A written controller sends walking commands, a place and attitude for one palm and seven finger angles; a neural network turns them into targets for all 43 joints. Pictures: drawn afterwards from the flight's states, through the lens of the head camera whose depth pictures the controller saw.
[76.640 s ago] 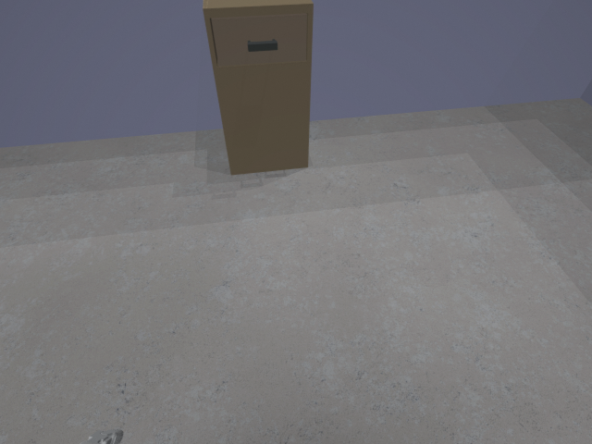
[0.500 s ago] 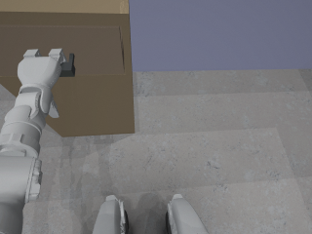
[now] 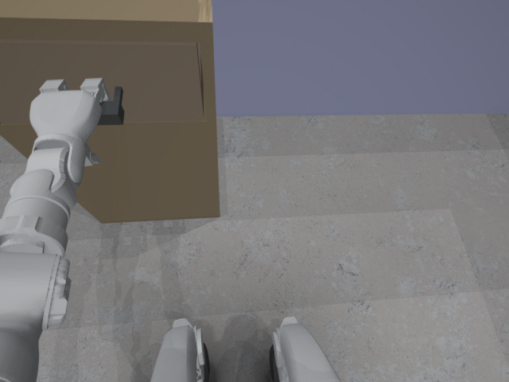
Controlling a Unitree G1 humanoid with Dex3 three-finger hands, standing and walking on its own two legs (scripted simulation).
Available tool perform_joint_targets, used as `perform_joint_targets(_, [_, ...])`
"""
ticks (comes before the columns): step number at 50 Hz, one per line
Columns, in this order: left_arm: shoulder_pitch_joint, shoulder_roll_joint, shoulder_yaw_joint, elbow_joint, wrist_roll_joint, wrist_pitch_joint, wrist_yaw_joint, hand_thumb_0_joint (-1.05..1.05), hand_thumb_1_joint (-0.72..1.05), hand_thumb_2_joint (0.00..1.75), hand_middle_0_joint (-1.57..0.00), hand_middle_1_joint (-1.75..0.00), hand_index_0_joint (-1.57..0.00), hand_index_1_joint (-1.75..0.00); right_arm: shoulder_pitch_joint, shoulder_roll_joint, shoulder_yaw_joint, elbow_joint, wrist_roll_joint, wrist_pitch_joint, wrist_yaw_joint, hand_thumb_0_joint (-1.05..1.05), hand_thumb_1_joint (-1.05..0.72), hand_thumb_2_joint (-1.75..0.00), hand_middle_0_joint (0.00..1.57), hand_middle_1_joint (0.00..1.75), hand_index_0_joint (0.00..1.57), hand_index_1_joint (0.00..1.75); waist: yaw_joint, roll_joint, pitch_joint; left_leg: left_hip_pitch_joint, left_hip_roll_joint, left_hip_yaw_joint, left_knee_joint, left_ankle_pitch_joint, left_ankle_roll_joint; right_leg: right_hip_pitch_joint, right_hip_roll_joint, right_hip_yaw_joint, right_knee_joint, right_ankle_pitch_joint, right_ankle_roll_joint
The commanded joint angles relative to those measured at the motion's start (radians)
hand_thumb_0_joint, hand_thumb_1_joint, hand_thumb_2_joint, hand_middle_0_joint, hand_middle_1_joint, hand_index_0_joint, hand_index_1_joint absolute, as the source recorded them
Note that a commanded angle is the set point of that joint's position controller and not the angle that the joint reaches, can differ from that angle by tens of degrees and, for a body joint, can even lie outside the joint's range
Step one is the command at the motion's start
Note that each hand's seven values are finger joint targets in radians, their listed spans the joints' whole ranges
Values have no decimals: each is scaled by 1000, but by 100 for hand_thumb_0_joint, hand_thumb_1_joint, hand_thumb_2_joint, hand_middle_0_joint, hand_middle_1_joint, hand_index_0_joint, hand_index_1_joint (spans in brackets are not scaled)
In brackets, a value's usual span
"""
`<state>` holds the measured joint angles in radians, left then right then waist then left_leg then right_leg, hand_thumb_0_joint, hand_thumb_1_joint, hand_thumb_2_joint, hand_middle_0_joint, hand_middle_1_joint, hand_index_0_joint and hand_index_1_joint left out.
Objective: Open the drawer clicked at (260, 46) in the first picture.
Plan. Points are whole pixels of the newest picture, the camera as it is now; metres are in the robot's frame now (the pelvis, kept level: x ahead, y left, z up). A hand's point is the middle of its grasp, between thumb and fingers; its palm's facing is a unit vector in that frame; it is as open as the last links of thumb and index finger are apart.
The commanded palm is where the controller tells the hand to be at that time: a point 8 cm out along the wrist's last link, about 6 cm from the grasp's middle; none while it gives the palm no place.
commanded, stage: close the thumb around the handle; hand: left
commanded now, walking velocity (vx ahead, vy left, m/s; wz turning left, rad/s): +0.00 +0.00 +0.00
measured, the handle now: (85, 102) +0.56 +0.24 +0.01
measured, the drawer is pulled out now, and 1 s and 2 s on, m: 0.00 0.04 0.15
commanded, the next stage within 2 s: pull the drawer open in 0.36 s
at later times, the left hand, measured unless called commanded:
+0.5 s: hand (84, 136) +0.51 +0.24 -0.01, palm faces -0.08 -0.02 -1.00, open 6.1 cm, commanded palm +0.49 +0.23 +0.04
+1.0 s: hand (81, 158) +0.47 +0.24 -0.01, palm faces -0.06 -0.06 -1.00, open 6.1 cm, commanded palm +0.43 +0.24 +0.04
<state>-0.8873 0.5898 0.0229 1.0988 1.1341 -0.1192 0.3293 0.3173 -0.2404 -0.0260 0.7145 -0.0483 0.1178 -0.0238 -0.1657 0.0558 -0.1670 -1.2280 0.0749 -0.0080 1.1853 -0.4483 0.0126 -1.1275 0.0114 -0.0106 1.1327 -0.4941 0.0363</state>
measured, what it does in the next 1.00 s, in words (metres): stands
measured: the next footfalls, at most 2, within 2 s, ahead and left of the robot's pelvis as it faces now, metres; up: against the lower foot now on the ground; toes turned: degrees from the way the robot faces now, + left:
none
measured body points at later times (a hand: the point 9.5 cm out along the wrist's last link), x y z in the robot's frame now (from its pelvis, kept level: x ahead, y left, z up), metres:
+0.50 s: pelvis +0.00 +0.00 +0.00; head +0.15 +0.02 +0.43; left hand +0.51 +0.24 +0.05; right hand +0.01 -0.27 -0.12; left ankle +0.04 +0.11 -0.63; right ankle +0.01 -0.15 -0.63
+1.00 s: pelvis +0.03 +0.00 +0.02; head +0.16 +0.01 +0.46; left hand +0.47 +0.24 +0.05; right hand +0.07 -0.27 -0.11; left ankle +0.04 +0.11 -0.63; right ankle +0.01 -0.15 -0.63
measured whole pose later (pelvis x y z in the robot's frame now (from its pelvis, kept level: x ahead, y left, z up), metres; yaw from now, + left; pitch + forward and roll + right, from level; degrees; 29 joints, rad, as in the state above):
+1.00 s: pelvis +0.03 +0.00 +0.02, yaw -1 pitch +25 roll -3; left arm -0.55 0.48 0.05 0.86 1.11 -0.13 0.41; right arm 0.28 -0.23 -0.06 0.70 -0.05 0.17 0.00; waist -0.09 0.05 -0.18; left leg -1.04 0.08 0.04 1.08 -0.48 0.01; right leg -0.96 0.01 0.03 1.03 -0.50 0.04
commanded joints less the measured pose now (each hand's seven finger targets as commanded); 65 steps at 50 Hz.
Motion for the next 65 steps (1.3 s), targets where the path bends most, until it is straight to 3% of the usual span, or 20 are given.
perform_joint_targets(1, [-349, 213, 39, -175, -10, -6, 30, 0, 51, 73, -37, -131, -37, -131, 181, -181, -73, -33, -1, -10, -14, 0, -90, -90, 20, 30, 20, 30, -10, 101, -498, 540, -46, -19, -105, 336, 26, 93, 56, -52, -149, 258, -70])
perform_joint_targets(6, [-332, 230, 54, -152, -13, -6, 36, 0, 79, 85, -39, -134, -39, -134, 179, -185, -70, -32, 1, -10, -15, 0, -90, -90, 20, 30, 20, 30, -6, 75, -462, 508, -48, -14, -111, 305, 28, 102, 55, -50, -155, 245, -69])
perform_joint_targets(8, [-338, 241, 65, -173, -13, -10, 37, 0, 90, 90, -40, -135, -40, -135, 179, -184, -71, -32, -2, -11, -13, 0, -90, -90, 20, 30, 20, 30, 5, 98, -507, 528, -48, -15, -104, 336, 27, 107, 55, -48, -144, 262, -71])
perform_joint_targets(9, [-332, 226, 49, -158, -13, -6, 36, 0, 90, 90, -40, -135, -40, -135, 179, -183, -71, -35, 1, -11, -13, 0, -90, -90, 20, 30, 20, 30, -9, 87, -486, 521, -48, -13, -105, 324, 28, 104, 56, -49, -152, 258, -69])
perform_joint_targets(11, [-334, 238, 53, -143, -10, -1, 37, 0, 90, 90, -40, -135, -40, -135, 178, -186, -67, -32, 3, -9, -15, 0, -90, -90, 20, 30, 20, 30, -6, 78, -459, 498, -49, -13, -111, 299, 28, 102, 56, -49, -153, 241, -69])
perform_joint_targets(15, [-355, 234, 56, -172, -15, -1, 42, 0, 90, 90, -40, -135, -40, -135, 187, -186, -74, -30, -1, -11, -14, 0, -90, -90, 20, 30, 20, 30, -7, 95, -516, 544, -48, -16, -108, 336, 28, 110, 55, -49, -153, 263, -69])
perform_joint_targets(17, [-347, 209, 37, -160, -19, 4, 39, 0, 90, 90, -40, -135, -40, -135, 185, -182, -72, -31, 2, -11, -13, 0, -90, -90, 20, 30, 20, 30, -10, 91, -491, 535, -49, -16, -110, 341, 27, 112, 56, -50, -156, 270, -69])
perform_joint_targets(22, [-354, 233, 50, -161, -17, -1, 37, 0, 90, 90, -40, -135, -40, -135, 183, -184, -69, -30, 2, -9, -14, 0, -90, -90, 20, 30, 20, 30, -9, 86, -481, 515, -51, -10, -109, 324, 30, 123, 56, -47, -158, 268, -68])
perform_joint_targets(30, [-153, 185, 65, -228, -35, -17, 35, 0, 90, 90, -40, -135, -40, -135, 155, -175, -77, -51, 0, 3, -3, 0, -90, -90, 20, 30, 20, 30, 54, 108, -515, 586, -46, -1, -132, 409, 19, 176, 60, -52, -157, 328, -75])
perform_joint_targets(32, [-119, 144, 44, -242, -37, -16, 41, 0, 90, 90, -40, -135, -40, -135, 148, -171, -81, -54, 1, 6, -2, 0, -90, -90, 20, 30, 20, 30, 50, 80, -498, 594, -44, 1, -143, 408, 19, 185, 61, -54, -168, 330, -74])
perform_joint_targets(35, [-49, 150, 69, -270, -36, -20, 54, 0, 90, 90, -40, -135, -40, -135, 145, -171, -87, -53, 0, 10, 0, 0, -90, -90, 20, 30, 20, 30, 71, 64, -515, 612, -43, 7, -150, 444, 19, 221, 60, -53, -170, 364, -74])
perform_joint_targets(36, [-26, 134, 60, -267, -40, -17, 56, 0, 90, 90, -40, -135, -40, -135, 136, -169, -85, -55, 2, 12, 1, 0, -90, -90, 20, 30, 20, 30, 71, 53, -483, 593, -46, 15, -157, 425, 21, 233, 59, -49, -181, 366, -73])
perform_joint_targets(42, [88, 125, 80, -305, -41, -21, 81, 0, 90, 90, -40, -135, -40, -135, 113, -165, -89, -58, 2, 25, 1, 0, -90, -90, 20, 30, 20, 30, 92, 2, -448, 580, -51, 32, -179, 443, 25, 305, 57, -41, -196, 430, -74])
perform_joint_targets(47, [185, 106, 93, -361, -34, -23, 109, 0, 90, 90, -40, -135, -40, -135, 89, -159, -95, -71, 1, 37, 5, 0, -90, -90, 20, 30, 20, 30, 119, 16, -455, 617, -54, 37, -186, 516, 20, 337, 56, -38, -192, 486, -77])
perform_joint_targets(50, [206, 77, 81, -376, -33, -16, 121, 0, 90, 90, -40, -135, -40, -135, 73, -155, -97, -74, 1, 41, 8, 0, -90, -90, 20, 30, 20, 30, 112, 6, -429, 627, -51, 37, -188, 524, 19, 330, 55, -39, -198, 496, -75])
perform_joint_targets(51, [237, 83, 91, -388, -35, -14, 125, 0, 90, 90, -40, -135, -40, -135, 67, -156, -96, -82, 0, 43, 9, 0, -90, -90, 20, 30, 20, 30, 124, 16, -435, 628, -55, 40, -192, 524, 18, 345, 55, -37, -200, 495, -76])
perform_joint_targets(53, [236, 70, 88, -433, -32, -11, 131, 0, 90, 90, -40, -135, -40, -135, 55, -155, -100, -87, 0, 45, 8, 0, -90, -90, 20, 30, 20, 30, 124, 30, -459, 668, -51, 32, -192, 578, 16, 342, 53, -39, -195, 514, -78])
perform_joint_targets(56, [301, 24, 61, -433, -35, 7, 140, 0, 90, 90, -40, -135, -40, -135, 40, -148, -100, -97, 4, 49, 12, 0, -90, -90, 20, 30, 20, 30, 123, 18, -429, 669, -53, 39, -203, 564, 15, 352, 54, -41, -212, 510, -75])
perform_joint_targets(58, [320, 35, 75, -431, -41, 12, 141, 0, 90, 90, -40, -135, -40, -135, 35, -149, -99, -97, 4, 48, 8, 0, -90, -90, 20, 30, 20, 30, 125, -10, -416, 649, -58, 41, -204, 548, 18, 376, 52, -36, -214, 525, -75])
perform_joint_targets(65, [427, 40, 91, -486, -39, 19, 143, 0, 90, 90, -40, -135, -40, -135, 2, -144, -94, -119, 7, 46, 2, 0, -90, -90, 20, 30, 20, 30, 148, -12, -406, 650, -64, 50, -216, 540, 17, 416, 50, -32, -220, 546, -75])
